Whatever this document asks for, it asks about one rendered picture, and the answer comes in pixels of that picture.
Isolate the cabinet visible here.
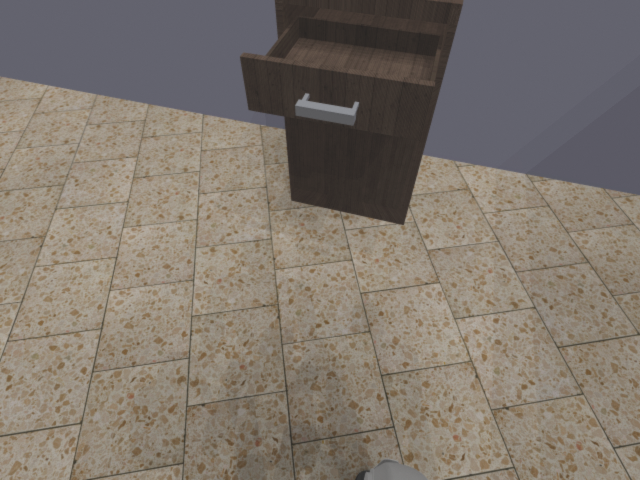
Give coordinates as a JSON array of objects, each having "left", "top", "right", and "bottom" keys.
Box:
[{"left": 275, "top": 0, "right": 463, "bottom": 225}]

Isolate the handle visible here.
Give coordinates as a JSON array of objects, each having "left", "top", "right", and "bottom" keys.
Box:
[{"left": 295, "top": 93, "right": 359, "bottom": 126}]

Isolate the drawer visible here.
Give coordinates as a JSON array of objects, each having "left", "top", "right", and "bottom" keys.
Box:
[{"left": 240, "top": 16, "right": 444, "bottom": 141}]

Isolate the robot right shin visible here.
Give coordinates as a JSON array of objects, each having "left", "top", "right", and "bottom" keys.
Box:
[{"left": 374, "top": 458, "right": 399, "bottom": 469}]

